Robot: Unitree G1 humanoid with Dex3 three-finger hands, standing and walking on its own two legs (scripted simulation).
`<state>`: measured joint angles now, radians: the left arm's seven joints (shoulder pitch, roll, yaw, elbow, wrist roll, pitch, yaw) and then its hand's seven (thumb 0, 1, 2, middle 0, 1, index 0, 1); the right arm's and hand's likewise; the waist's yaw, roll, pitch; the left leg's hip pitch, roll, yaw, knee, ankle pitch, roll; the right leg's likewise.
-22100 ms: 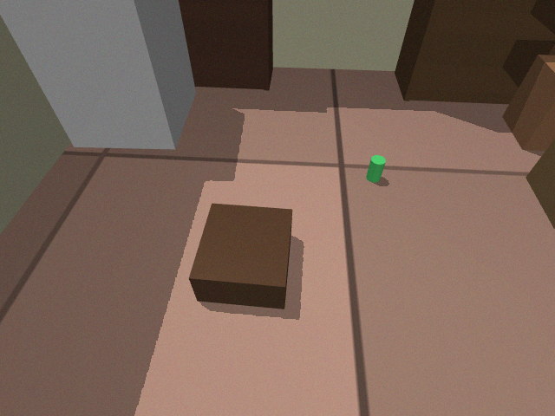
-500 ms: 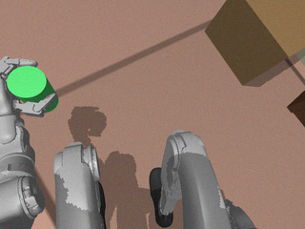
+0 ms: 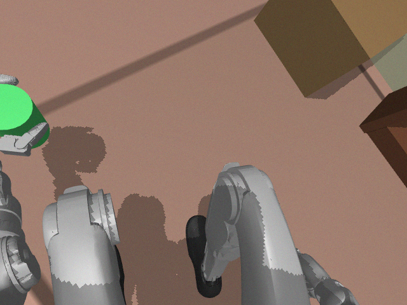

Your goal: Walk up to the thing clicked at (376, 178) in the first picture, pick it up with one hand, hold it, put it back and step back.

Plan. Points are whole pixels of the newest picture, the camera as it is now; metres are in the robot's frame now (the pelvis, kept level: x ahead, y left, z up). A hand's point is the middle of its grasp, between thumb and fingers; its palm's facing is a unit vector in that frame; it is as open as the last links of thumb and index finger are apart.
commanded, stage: crouch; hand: left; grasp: from the side
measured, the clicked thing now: (17, 120) +0.45 +0.27 -0.12
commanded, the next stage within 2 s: lower in 0.04 s
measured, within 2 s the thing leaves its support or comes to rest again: rests again in 1.24 s
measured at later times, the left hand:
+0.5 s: hand (27, 128) +0.45 +0.27 -0.16, palm faces +0.25 -0.97 +0.00, open 10.0 cm
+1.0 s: hand (36, 131) +0.46 +0.27 -0.20, palm faces +0.27 -0.96 -0.01, open 10.0 cm
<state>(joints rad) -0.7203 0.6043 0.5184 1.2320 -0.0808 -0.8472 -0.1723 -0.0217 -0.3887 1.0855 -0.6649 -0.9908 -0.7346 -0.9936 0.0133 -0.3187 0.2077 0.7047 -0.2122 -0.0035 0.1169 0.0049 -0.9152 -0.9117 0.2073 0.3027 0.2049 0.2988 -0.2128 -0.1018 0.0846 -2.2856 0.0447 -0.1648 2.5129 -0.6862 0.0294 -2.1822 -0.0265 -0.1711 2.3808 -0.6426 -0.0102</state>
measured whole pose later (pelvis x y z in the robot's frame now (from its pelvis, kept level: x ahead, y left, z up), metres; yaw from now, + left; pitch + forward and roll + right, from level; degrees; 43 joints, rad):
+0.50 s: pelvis +0.00 +0.01 -0.01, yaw -3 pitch +20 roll -14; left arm -0.72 0.75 0.51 1.36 -0.07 -0.95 -0.12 -0.02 -0.39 1.09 -0.67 -0.98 -0.74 -0.99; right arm -0.05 -0.34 0.36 0.65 -0.28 0.00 0.13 0.00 -0.92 -0.91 0.21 0.30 0.21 0.30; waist -0.25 -0.20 0.20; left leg -2.28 0.04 -0.24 2.59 -0.70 0.03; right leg -2.14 -0.01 -0.23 2.40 -0.63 0.01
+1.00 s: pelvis -0.01 +0.01 -0.02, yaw -6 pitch +15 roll -18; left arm -0.73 0.87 0.49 1.47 -0.07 -1.04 -0.04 -0.02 -0.39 1.09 -0.67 -0.98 -0.74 -0.98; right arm -0.16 -0.36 0.50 0.59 -0.35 0.01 0.13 0.00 -0.91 -0.91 0.21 0.30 0.21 0.30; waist -0.27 -0.27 0.30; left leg -2.24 0.04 -0.33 2.64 -0.72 0.04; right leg -2.07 0.03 -0.29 2.38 -0.61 0.03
